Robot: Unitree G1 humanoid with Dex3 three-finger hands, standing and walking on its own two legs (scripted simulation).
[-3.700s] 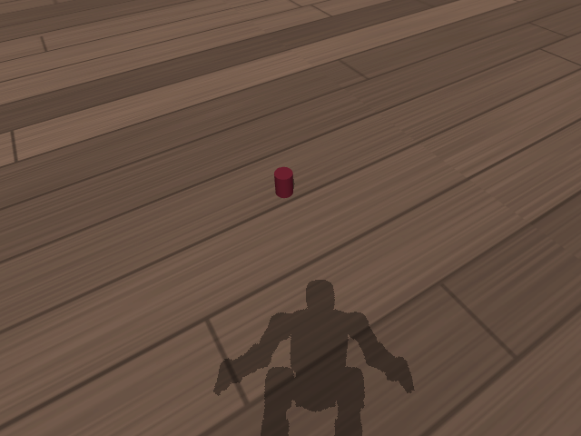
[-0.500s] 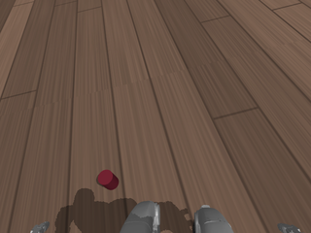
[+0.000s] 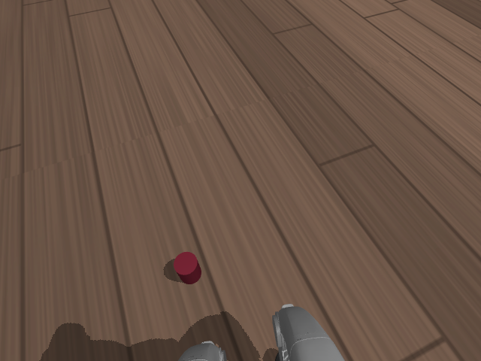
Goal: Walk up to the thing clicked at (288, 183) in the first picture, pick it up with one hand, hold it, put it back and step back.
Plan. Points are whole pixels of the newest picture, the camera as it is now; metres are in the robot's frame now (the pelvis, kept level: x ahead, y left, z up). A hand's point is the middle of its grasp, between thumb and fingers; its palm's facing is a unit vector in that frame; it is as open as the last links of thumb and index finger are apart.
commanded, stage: walk up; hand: left
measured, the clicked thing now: (188, 268) +0.49 +0.21 -0.68
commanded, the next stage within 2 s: none
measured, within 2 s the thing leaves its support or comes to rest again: neither
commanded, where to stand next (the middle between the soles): +0.07 +0.05 m, yaw -11 degrees
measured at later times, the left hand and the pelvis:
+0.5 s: hand out of the picture +0.12 +0.41 -0.14, palm faces -0.19 -0.88 -0.44, open 7.4 cm; pelvis -0.02 +0.15 +0.00, yaw -11 degrees
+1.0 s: hand out of the picture +0.14 +0.31 -0.14, palm faces -0.27 -0.90 -0.35, open 7.4 cm; pelvis +0.00 +0.08 +0.00, yaw -15 degrees
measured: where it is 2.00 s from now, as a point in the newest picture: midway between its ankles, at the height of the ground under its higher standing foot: outside the picture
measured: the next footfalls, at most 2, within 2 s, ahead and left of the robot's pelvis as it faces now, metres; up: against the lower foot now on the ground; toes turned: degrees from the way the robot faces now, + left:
right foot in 0.14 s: +0.03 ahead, -0.04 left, +0.00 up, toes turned -7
left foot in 0.40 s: +0.06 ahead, +0.28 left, +0.00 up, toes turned -8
